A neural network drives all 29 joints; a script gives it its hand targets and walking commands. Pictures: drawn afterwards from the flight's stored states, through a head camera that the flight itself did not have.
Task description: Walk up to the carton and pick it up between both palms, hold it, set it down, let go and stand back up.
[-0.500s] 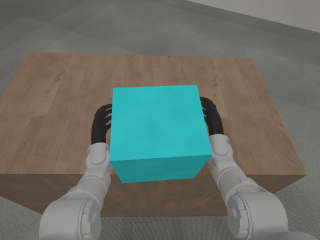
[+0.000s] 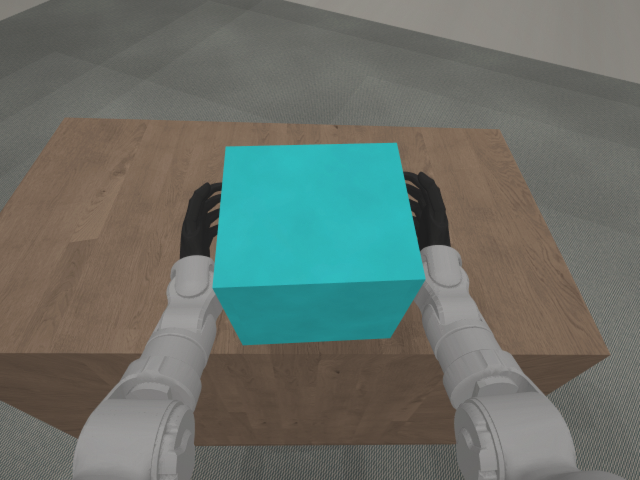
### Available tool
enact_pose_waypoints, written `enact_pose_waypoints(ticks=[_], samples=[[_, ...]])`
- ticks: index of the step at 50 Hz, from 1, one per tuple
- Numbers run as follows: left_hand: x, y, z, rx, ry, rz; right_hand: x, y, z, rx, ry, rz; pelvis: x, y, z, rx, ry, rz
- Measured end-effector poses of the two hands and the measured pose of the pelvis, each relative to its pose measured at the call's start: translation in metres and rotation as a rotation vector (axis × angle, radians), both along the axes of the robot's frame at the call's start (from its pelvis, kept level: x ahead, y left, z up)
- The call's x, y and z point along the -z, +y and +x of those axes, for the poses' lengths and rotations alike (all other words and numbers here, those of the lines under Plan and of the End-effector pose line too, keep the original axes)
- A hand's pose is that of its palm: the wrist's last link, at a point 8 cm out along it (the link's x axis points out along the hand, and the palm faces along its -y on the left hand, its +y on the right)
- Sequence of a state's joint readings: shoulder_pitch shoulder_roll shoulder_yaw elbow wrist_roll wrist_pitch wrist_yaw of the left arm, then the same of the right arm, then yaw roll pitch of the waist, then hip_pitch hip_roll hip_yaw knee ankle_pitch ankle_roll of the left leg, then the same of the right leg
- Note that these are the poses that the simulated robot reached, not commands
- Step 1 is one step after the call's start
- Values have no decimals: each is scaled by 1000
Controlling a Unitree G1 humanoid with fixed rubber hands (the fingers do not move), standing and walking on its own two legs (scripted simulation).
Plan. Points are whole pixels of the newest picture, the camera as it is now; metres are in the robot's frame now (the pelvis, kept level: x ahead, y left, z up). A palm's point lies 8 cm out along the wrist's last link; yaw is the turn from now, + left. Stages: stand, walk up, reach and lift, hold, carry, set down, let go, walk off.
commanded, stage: reach and lift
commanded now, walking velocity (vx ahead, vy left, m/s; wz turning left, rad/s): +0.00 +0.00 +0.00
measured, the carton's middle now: (314, 250) +0.39 +0.01 +0.06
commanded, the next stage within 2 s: hold in 1.66 s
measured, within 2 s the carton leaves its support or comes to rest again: neither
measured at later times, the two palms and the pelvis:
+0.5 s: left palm (181, 216) +0.37 +0.16 +0.15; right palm (451, 211) +0.38 -0.14 +0.15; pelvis +0.00 -0.01 +0.01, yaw +0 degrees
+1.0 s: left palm (169, 205) +0.37 +0.17 +0.17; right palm (450, 199) +0.38 -0.13 +0.17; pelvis +0.00 -0.01 +0.01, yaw +0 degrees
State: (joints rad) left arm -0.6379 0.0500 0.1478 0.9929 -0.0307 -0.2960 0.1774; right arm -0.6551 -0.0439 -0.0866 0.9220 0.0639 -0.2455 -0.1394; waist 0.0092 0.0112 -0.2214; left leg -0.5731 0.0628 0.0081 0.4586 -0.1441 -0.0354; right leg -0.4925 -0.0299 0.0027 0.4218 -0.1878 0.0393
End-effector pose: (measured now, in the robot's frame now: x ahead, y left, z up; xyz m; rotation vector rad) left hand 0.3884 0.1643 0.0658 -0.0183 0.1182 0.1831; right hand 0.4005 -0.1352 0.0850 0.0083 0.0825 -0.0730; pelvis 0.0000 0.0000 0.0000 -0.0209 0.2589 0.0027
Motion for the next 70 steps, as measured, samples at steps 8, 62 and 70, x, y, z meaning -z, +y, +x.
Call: enact_pose_waypoints(ticks=[8,62,70], samples=[[-25,0,-2,9,41,7,-21,0,-4,14,45,53,-2,-1,-2,-1,-31,1],[-102,7,-29,10,94,75,-85,6,-23,0,77,55,-10,-5,-5,-7,-246,7],[-107,9,-31,7,85,77,-94,9,-23,-5,64,49,-10,-6,-6,-7,-252,8]])
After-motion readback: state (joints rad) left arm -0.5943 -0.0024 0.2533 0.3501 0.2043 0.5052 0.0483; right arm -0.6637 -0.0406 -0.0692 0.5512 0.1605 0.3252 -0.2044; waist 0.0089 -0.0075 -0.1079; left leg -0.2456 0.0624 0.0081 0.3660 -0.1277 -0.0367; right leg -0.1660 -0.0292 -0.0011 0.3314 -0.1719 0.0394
